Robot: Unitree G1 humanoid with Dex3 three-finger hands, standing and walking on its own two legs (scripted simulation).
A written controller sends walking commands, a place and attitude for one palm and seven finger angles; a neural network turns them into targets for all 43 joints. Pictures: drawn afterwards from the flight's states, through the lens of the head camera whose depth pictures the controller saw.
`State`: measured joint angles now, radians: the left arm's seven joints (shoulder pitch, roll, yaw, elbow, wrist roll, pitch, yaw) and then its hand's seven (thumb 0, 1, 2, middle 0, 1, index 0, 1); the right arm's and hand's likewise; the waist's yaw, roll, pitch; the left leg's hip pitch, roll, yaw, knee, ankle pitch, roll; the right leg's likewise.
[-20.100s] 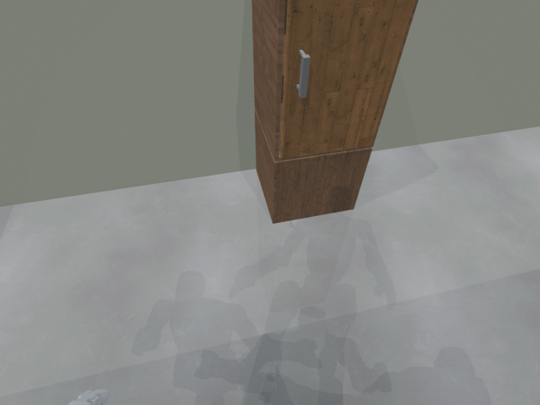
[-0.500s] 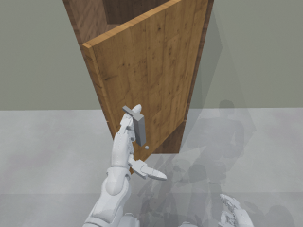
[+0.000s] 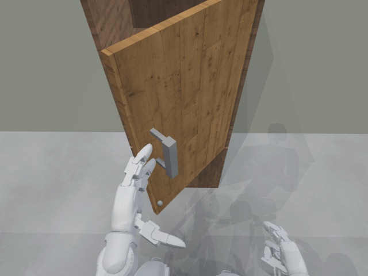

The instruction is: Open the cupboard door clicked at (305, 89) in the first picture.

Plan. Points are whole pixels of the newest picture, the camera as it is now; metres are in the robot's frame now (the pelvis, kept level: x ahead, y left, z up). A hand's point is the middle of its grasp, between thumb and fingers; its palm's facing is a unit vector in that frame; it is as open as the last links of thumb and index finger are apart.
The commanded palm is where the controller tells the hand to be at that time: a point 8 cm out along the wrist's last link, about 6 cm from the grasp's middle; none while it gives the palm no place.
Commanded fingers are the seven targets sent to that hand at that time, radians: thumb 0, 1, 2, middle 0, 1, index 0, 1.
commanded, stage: slide the hand sideways off the handle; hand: left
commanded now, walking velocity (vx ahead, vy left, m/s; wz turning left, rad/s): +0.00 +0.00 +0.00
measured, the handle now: (164, 154) +0.36 +0.07 +0.07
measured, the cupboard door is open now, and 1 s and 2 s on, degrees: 48 48 48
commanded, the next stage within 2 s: draw the hand back to the body in 0.38 s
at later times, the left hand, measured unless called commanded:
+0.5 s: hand (137, 223) +0.21 +0.10 +0.07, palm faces +0.01 -1.00 -0.02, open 16.3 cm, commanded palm +0.19 +0.16 +0.07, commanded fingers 0.00 -0.50 0.30 -0.15 -0.30 -0.15 -0.30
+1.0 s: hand (92, 213) +0.20 +0.16 +0.13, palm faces +0.03 -1.00 -0.06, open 16.1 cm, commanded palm +0.17 +0.22 +0.14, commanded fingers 0.00 -0.25 0.41 -0.16 -0.30 -0.16 -0.30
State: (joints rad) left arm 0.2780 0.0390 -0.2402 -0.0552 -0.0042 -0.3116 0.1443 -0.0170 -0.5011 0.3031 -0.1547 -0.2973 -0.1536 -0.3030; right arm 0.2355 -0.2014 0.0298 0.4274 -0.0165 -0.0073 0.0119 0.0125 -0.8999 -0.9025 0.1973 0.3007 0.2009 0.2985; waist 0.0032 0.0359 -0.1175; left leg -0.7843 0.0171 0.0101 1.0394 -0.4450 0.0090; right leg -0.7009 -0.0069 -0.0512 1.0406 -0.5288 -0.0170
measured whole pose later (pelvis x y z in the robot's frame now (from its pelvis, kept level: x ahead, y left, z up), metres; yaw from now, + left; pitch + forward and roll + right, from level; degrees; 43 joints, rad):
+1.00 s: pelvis +0.02 -0.01 +0.02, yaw +1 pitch +7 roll -2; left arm 0.56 0.22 0.08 -0.35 -0.26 -0.21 -0.16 -0.02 -0.47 0.32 -0.15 -0.30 -0.16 -0.30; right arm 0.27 -0.23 0.03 0.44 0.04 -0.11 -0.07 0.01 -0.90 -0.90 0.20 0.30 0.20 0.30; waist 0.03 0.06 -0.13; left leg -0.64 0.03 -0.02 0.95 -0.44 0.00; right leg -0.54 0.01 -0.08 0.91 -0.50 -0.02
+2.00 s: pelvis +0.03 +0.01 +0.07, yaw -1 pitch -4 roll -1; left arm 0.46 0.33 0.32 -0.40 -0.06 -0.06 0.11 0.01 0.88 0.90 -0.21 -0.30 -0.21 -0.30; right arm 0.19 -0.22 0.03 0.63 -0.01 -0.10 -0.08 0.01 -0.90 -0.90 0.20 0.30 0.20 0.30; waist 0.07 0.05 0.02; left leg -0.13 0.01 0.05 0.42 -0.23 0.02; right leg -0.04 0.00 -0.02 0.37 -0.26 0.00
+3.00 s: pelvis -0.08 +0.02 +0.05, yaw +2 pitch -1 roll -2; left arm 0.55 0.39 0.44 -0.55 -0.02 -0.23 0.15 0.01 0.89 0.90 -0.21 -0.30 -0.22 -0.30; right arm 0.21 -0.21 0.00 0.58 -0.01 -0.09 -0.07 0.01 -0.90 -0.90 0.20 0.30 0.20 0.30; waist 0.02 0.01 0.07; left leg -0.48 0.01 0.04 0.67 -0.32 0.03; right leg -0.37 0.03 0.03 0.59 -0.20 0.01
